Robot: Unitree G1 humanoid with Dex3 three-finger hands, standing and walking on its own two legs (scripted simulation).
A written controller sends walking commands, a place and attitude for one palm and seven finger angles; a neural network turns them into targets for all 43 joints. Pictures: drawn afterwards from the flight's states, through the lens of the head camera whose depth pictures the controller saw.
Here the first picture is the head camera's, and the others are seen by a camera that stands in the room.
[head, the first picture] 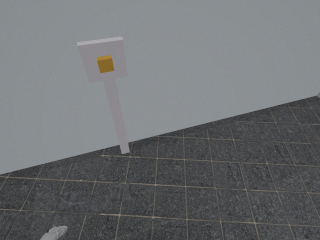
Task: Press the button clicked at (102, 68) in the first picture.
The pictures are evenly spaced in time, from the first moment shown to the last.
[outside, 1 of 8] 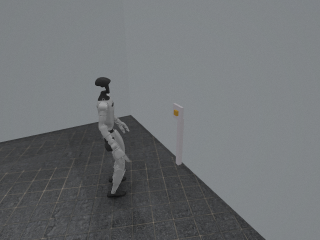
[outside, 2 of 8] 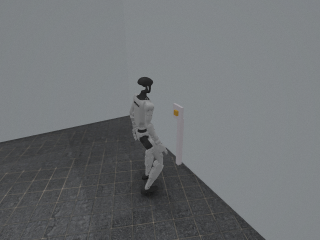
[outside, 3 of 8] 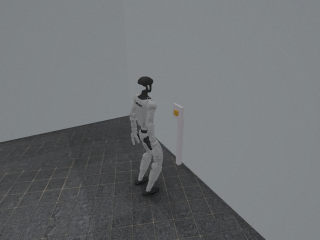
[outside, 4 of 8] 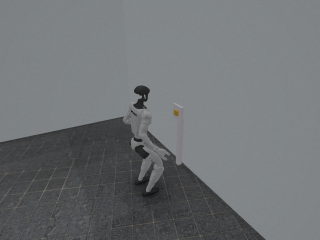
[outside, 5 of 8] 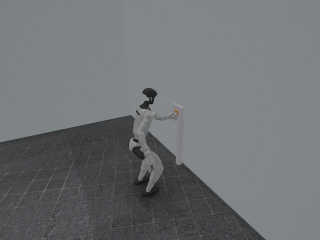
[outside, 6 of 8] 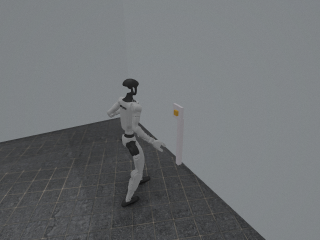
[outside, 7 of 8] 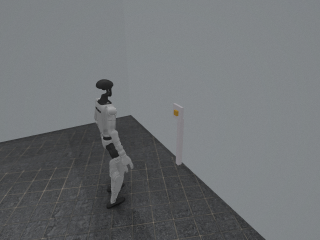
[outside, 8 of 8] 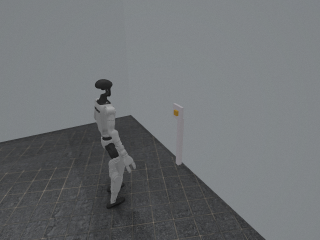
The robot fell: no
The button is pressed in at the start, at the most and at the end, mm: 0 12 0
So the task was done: yes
